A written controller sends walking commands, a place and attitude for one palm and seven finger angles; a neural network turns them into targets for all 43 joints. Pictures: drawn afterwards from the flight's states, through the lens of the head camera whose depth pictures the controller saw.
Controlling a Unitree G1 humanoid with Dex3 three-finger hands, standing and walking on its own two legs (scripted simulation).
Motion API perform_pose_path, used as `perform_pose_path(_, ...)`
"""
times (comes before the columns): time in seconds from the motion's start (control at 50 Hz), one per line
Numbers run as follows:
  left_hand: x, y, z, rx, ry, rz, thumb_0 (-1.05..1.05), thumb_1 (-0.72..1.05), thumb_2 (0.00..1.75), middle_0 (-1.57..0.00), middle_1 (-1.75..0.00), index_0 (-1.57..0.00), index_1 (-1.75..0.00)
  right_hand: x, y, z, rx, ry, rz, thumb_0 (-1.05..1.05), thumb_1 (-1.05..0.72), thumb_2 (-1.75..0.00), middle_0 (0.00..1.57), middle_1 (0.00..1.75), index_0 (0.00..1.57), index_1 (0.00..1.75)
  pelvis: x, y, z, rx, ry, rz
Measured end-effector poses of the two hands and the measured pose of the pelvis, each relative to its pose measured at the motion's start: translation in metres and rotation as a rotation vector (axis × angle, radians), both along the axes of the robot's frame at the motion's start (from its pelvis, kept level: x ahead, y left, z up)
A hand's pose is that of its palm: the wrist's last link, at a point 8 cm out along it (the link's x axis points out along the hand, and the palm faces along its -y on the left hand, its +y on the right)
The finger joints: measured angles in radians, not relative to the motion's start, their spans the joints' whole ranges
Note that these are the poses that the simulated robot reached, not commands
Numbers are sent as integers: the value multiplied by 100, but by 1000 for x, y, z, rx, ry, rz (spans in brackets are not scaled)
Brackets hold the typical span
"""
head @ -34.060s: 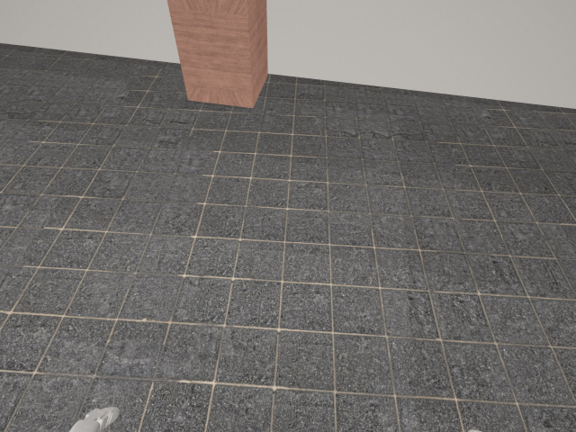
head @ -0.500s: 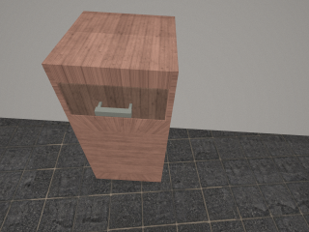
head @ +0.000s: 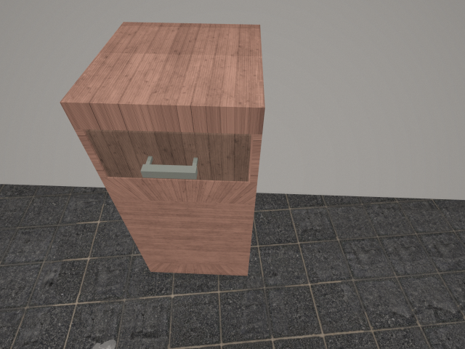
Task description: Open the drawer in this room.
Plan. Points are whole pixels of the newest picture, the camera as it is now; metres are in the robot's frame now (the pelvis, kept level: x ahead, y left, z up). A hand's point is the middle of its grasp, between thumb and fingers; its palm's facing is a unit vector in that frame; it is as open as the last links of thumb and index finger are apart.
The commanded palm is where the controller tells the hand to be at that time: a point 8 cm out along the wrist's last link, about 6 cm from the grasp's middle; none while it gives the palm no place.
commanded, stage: raise the hand with hooked fingers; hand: left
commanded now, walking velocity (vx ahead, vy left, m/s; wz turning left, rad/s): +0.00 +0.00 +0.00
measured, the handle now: (171, 165) +0.52 +0.20 -0.03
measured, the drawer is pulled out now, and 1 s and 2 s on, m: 0.00 0.00 0.00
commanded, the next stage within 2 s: move the hooked fingers above the handle in 1.78 s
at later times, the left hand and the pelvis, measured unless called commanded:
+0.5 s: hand (122, 327) +0.16 +0.20 -0.03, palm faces +0.10 -0.05 -0.99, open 9.7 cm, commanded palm +0.15 +0.20 +0.02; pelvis -0.03 -0.06 -0.05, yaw +2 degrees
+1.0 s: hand (136, 242) +0.28 +0.19 +0.04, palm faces +0.15 -0.07 -0.99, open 12.6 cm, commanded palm +0.25 +0.19 +0.09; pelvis +0.00 -0.03 -0.02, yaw -4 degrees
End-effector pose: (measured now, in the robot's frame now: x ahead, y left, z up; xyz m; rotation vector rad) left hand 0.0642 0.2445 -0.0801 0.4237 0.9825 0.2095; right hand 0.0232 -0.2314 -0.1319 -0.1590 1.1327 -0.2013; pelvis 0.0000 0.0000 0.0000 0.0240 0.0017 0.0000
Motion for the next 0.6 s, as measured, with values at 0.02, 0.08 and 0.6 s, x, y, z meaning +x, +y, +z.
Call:
perform_pose_path(0.02,21,3,18,67,-85,-46,5,93,89,-20,-32,-21,-32,11,-5,1,-5,-65,2,3,-94,-90,20,30,20,30,-2,0,-1,1,5,6)
perform_pose_path(0.08,81,-7,73,306,-327,-256,4,88,87,-20,-35,-20,-35,51,-18,5,-15,-244,50,3,-93,-90,20,30,20,30,-9,-1,-7,-6,36,13)
perform_pose_path(0.6,120,-57,130,1056,-596,-598,0,25,63,-26,-72,-27,-72,188,-19,-1,102,-364,297,1,-91,-90,20,30,20,30,-24,-65,-43,12,160,23)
